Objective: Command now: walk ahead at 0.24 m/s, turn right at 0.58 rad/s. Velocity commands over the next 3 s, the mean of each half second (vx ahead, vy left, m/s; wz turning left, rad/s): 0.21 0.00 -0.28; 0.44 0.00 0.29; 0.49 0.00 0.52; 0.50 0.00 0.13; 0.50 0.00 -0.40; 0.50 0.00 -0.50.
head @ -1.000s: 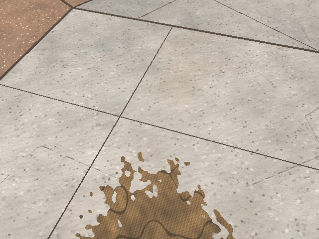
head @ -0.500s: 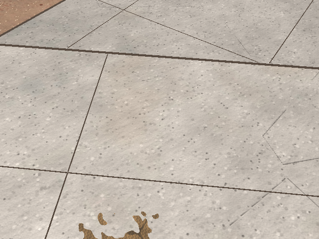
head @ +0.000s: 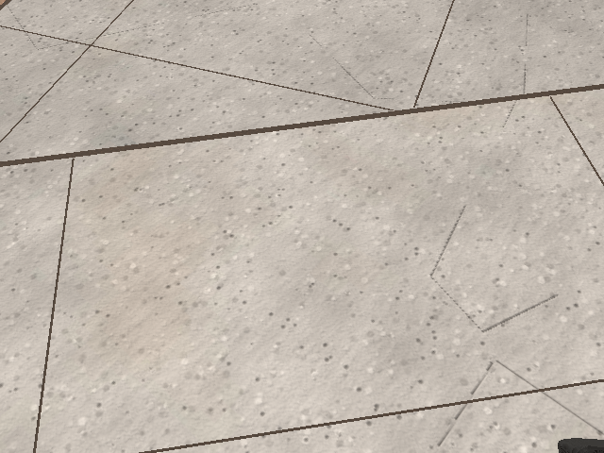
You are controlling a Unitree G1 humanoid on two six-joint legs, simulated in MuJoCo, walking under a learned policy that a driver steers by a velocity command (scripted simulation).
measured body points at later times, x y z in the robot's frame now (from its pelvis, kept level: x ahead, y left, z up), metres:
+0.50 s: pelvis +0.16 +0.03 +0.00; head +0.18 +0.03 +0.45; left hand +0.32 +0.28 -0.11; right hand +0.23 -0.25 -0.12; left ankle +0.23 +0.13 -0.74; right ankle +0.14 -0.10 -0.72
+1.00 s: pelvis +0.36 +0.03 -0.03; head +0.40 +0.02 +0.42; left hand +0.30 +0.30 -0.15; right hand +0.61 -0.18 -0.11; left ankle +0.50 +0.15 -0.73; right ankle +0.16 -0.10 -0.74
